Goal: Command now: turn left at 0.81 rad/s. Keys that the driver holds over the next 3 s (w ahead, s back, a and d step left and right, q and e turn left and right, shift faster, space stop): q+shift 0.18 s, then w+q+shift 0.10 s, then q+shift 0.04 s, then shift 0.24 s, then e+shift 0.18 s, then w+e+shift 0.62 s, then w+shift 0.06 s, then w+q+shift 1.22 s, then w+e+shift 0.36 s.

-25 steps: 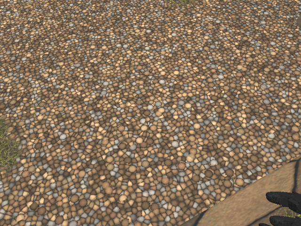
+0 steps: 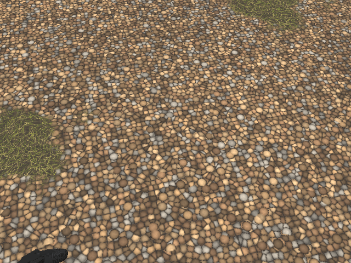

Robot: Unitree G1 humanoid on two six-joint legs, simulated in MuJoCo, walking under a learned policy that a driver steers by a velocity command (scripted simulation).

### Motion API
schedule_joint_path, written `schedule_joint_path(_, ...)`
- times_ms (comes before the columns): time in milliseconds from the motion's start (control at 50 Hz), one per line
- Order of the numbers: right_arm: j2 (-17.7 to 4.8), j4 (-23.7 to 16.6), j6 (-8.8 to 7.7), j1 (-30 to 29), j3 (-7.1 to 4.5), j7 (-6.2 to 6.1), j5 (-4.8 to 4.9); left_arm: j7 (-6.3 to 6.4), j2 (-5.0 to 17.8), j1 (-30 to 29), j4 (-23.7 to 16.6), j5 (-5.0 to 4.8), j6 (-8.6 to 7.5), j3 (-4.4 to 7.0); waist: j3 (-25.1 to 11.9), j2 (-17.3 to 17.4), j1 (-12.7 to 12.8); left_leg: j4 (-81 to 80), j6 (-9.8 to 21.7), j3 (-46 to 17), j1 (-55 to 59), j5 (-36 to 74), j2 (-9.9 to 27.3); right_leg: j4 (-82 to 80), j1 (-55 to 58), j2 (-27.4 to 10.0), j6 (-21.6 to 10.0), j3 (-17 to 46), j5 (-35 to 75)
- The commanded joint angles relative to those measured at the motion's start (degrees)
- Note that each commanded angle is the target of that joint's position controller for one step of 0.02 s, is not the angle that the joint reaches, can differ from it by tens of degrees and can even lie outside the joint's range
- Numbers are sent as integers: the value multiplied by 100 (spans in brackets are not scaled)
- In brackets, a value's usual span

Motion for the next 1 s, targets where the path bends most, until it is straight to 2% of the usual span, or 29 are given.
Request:
schedule_joint_path(20, -1006, -511, 1, -169, -321, -48, 12, -49, 341, 14, -275, -41, -176, 89, -1058, 1181, 62, -618, 879, -1698, 1150, 683, 1062, -951, 198, 114, -20, -47, 264)
schedule_joint_path(80, -1007, -607, 13, -405, -328, -23, 102, -73, 548, 420, -73, -47, -254, 199, -979, 1225, 269, -555, 714, -1942, 791, 81, 859, -2233, 1047, -37, -153, -66, 934)
schedule_joint_path(100, -884, -629, 14, -397, -283, -20, 125, -54, 680, 585, 14, -34, -255, 261, -1015, 1072, 308, -345, 527, -1804, 384, -482, 634, -2697, 1671, -383, -278, 9, 1338)
schedule_joint_path(120, -587, -587, 35, -64, -190, -2, 83, -21, 943, 590, -26, 37, -217, 316, -1203, 246, 127, 539, 289, -1250, -327, -2028, 188, -2851, 2425, -1427, -682, 849, 1204)
schedule_joint_path(140, -541, -741, -14, 20, -193, 41, 114, -32, 1260, 365, -88, 299, -167, 340, -973, -1472, -93, 1950, 16, 18, -1340, -2741, -539, -3092, 2220, -2558, -1483, 2238, 1671)
schedule_joint_path(160, -1063, -699, -93, -30, -336, 82, 13, -28, 1015, 70, -222, 419, -220, 303, -620, -1262, -95, 3099, -210, 126, -1658, -2430, 41, -3193, 1726, -2932, -1764, 2341, 1811)
schedule_joint_path(180, -1274, -563, -80, 21, -404, 103, 5, 31, 705, -250, -320, 340, -227, 218, -480, -841, -172, 3584, -283, 333, -1574, -2003, 220, -3078, 1493, -2594, -1598, 1620, 1744)
schedule_joint_path(200, -1151, -433, -25, 136, -376, 96, -25, 98, 609, -238, -332, 224, -216, 183, -519, -622, -129, 3886, -321, 525, -1717, -1453, 300, -3154, 1590, -2206, -1345, 1152, 794)
schedule_joint_path(220, -985, -438, 0, 177, -318, 109, -52, 160, 656, -120, -302, 99, -218, 175, -503, -771, -47, 4290, -351, 687, -2081, -1068, 413, -3248, 1804, -2108, -1215, 1001, 184)
schedule_joint_path(240, -858, -498, -26, 114, -250, 164, -32, 199, 713, 112, -263, 44, -241, 160, -450, -845, 93, 4602, -372, 894, -2404, -873, 583, -3382, 1954, -2110, -1181, 869, -223)
schedule_joint_path(280, -758, -679, -126, -241, -164, 232, 34, 200, 804, 670, -166, 92, -315, 158, -354, -804, 413, 4675, -414, 1224, -2953, -725, 832, -3530, 2338, -2119, -1145, 686, -818)
schedule_joint_path(320, -653, -848, -176, -675, -112, 256, 24, 198, 812, 904, -103, 176, -326, 148, -26, -602, 627, 4313, -527, 1267, -3173, -712, 1021, -3535, 2440, -2149, -1236, 332, -136)
schedule_joint_path(360, -428, -981, -221, -886, -19, 272, -17, 151, 864, 1106, 9, 200, -309, 159, 74, -523, 715, 3702, -626, 1243, -2907, -683, 1063, -3504, 2329, -2169, -1438, 56, 803)
schedule_joint_path(420, -234, -996, -249, -787, 89, 330, -34, 29, 1049, 918, 90, 153, -255, 209, 3, -686, 547, 2669, -587, 1401, -1964, -646, 1019, -3367, 1884, -2145, -1549, -511, 1926)
schedule_joint_path(500, -363, -977, -230, -724, 72, 382, -8, -98, 1264, 879, 244, -68, -249, 265, -252, -930, 422, 1415, -255, 1700, -786, -698, 723, -2818, 1693, -2231, -1378, -785, 2848)
schedule_joint_path(540, -415, -876, -222, -395, 20, 402, -22, -110, 1195, 784, 313, -208, -251, 225, -511, -866, 131, 229, 51, 1783, 106, -21, 502, -2158, 1709, -2193, -1098, -901, 3095)
schedule_joint_path(560, -640, -717, -225, 23, -84, 361, -49, -112, 934, 1002, 410, -173, -286, 131, -792, -545, -19, -252, 229, 1719, 1085, 556, 378, -1396, 1423, -1906, -834, -1189, 3306)
schedule_joint_path(580, -932, -710, -234, 468, -127, 281, -135, -134, 508, 1268, 380, 82, -346, -60, -1433, 297, -120, -181, 463, 644, 2614, 2388, 1320, -268, 446, -1554, -407, -1458, 1705)
schedule_joint_path(600, -1120, -878, -260, 209, -4, 209, -295, -221, -24, 1693, 303, 317, -380, -329, -2022, 1641, 211, 49, 1548, -1058, 3528, 4312, 3002, 1076, -829, -1087, 36, -1159, -1684)
schedule_joint_path(620, -683, -706, -288, 456, 47, 265, -297, -206, 601, 1517, 502, 76, -290, -137, -2313, 1018, -193, -206, 1850, -966, 2844, 3562, 3053, 1632, -664, -1165, 139, -547, -1675)
schedule_joint_path(640, -599, -584, -346, 300, 92, 310, -278, -188, 831, 1182, 428, -107, -211, -61, -1675, 868, -157, -310, 1648, -332, 2431, 3021, 2651, 1841, -823, -1211, 106, -461, -1557)
schedule_joint_path(660, -527, -514, -388, -28, 103, 315, -240, -119, 763, 1113, 464, -127, -129, -56, -1318, 786, -30, -421, 1379, 108, 2100, 2387, 2359, 1737, -942, -1268, 89, -427, -1287)
schedule_joint_path(680, -497, -522, -405, -333, 115, 303, -217, -32, 818, 1128, 528, -70, -29, -23, -1027, 808, 67, -582, 1229, 425, 1642, 2070, 2227, 1649, -806, -1281, 139, -386, -951)
schedule_joint_path(720, -633, -509, -416, -694, 45, 215, -276, 65, 924, 1396, 578, -44, 119, 79, -784, 892, 303, -824, 1243, 948, 945, 2321, 2145, 1998, -417, -1087, 266, -586, -348)
schedule_joint_path(740, -589, -491, -414, -755, 38, 164, -286, 96, 884, 1475, 554, -52, 162, 106, -768, 860, 348, -915, 1289, 1089, 918, 2228, 2200, 2158, -490, -1061, 309, -626, -211)
schedule_joint_path(780, -478, -347, -484, -452, 19, 112, -182, 57, 731, 1293, 381, -90, 167, 103, -704, 886, 161, -1571, 1238, 879, 1154, -897, 2388, 2149, -1114, -1321, 203, -592, 355)
schedule_joint_path(820, -485, -162, -595, -247, -5, 60, -139, -14, 710, 931, 143, -95, 102, 138, -487, 894, 57, -1968, 1128, 551, 1539, -2249, 2595, 2031, -1803, -1438, 55, -496, 696)
schedule_joint_path(900, -575, 85, -761, -27, -112, 43, -144, -154, 483, 706, -26, -99, -31, 146, -277, 570, 42, -2162, 963, 986, 2199, -2234, 2716, 1688, -2469, -1560, -146, -449, 1049)
schedule_joint_path(1000, -733, 291, -783, 48, -222, 123, -142, -277, 301, 460, -190, -153, -35, 85, 140, 442, 80, -2278, 877, 1803, 2222, -1911, 2727, 1376, -2617, -1712, -243, -598, 1329)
